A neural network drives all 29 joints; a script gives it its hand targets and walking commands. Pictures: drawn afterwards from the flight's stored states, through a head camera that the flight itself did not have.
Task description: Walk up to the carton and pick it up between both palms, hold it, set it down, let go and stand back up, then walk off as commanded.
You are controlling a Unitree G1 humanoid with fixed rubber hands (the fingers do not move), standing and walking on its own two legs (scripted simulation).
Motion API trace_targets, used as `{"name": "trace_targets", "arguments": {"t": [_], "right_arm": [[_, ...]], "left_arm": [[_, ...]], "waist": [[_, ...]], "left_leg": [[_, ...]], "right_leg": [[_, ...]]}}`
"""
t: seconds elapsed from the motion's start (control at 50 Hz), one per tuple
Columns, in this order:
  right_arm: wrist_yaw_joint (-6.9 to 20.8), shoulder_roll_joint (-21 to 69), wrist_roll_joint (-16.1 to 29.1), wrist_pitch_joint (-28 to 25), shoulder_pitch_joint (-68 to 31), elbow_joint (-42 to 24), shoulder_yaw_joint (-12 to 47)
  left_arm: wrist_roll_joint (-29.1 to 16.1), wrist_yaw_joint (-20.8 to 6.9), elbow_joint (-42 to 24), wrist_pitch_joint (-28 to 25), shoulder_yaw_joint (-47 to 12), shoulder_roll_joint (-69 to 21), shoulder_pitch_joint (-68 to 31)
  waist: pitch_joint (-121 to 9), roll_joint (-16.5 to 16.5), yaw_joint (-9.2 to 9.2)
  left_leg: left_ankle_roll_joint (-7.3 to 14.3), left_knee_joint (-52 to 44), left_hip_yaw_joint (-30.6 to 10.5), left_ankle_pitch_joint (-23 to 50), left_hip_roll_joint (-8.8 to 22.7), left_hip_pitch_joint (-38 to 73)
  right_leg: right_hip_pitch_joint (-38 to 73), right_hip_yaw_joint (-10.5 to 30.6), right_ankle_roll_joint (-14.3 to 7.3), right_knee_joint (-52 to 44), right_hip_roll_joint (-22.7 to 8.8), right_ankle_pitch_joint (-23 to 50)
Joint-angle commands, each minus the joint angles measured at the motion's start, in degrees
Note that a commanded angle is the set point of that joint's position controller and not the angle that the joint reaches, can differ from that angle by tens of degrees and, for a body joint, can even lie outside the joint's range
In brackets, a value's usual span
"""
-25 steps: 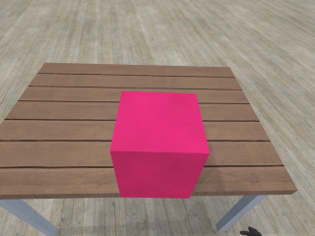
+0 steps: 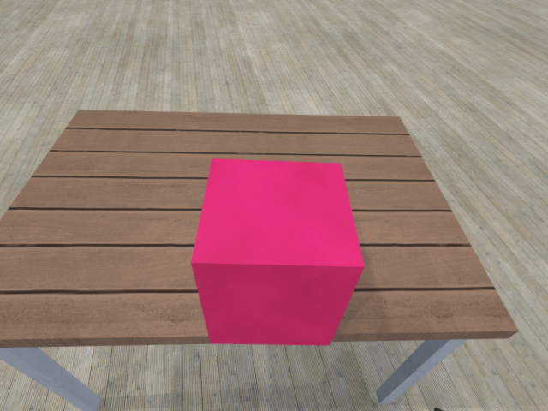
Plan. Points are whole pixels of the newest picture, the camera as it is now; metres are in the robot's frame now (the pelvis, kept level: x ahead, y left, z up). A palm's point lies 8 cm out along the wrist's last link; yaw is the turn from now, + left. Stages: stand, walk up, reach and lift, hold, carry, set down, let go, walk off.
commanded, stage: stand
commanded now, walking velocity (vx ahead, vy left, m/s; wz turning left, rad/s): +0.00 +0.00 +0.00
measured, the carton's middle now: (273, 256) +0.36 +0.00 +0.01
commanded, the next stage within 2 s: walk off in 0.58 s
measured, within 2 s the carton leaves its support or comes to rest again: neither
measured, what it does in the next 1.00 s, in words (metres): shifts its weight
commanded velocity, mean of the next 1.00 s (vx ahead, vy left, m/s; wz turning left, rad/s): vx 0.00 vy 0.00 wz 0.00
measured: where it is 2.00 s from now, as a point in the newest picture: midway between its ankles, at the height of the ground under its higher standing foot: outside the picture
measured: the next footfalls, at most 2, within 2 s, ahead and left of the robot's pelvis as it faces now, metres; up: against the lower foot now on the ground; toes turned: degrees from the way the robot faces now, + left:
left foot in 1.62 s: -0.11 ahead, +0.03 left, +0.00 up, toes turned -11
right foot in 1.76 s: -0.23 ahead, -0.23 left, +0.00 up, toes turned +6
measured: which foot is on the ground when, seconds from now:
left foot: down 0.00-1.00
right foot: down 0.00-1.00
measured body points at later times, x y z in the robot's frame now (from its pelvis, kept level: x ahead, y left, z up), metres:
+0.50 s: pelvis +0.00 +0.00 +0.00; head -0.01 +0.00 +0.45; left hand +0.06 +0.30 -0.12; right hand +0.08 -0.28 -0.12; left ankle -0.02 +0.11 -0.74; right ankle -0.03 -0.11 -0.74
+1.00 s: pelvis -0.05 -0.02 -0.01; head -0.02 -0.04 +0.44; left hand +0.03 +0.29 -0.11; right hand +0.01 -0.32 -0.14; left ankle -0.02 +0.11 -0.74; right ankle -0.06 -0.11 -0.71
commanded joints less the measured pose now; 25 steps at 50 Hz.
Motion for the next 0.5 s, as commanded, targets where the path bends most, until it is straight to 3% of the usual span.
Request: {"name": "trace_targets", "arguments": {"t": [0.0, 0.48], "right_arm": [[-2.0, -13.9, -6.0, 0.2, -4.0, 0.0, -1.8], [-2.0, -14.1, -5.9, 0.3, -4.6, 1.6, -1.6]], "left_arm": [[2.1, 0.1, -3.1, -1.4, 2.9, 11.3, -4.7], [1.6, 0.3, -2.2, -1.1, 2.9, 10.9, -5.1]], "waist": [[-0.4, 5.1, -0.13], [0.9, 5.6, -0.15]], "left_leg": [[2.8, -4.6, -5.0, 19.5, 5.5, 2.3], [2.6, -5.6, -5.0, 19.0, 5.7, 2.3]], "right_leg": [[0.3, 6.8, -1.3, -2.8, -7.8, 20.2], [0.0, 6.8, -1.4, -3.7, -7.9, 18.5]]}}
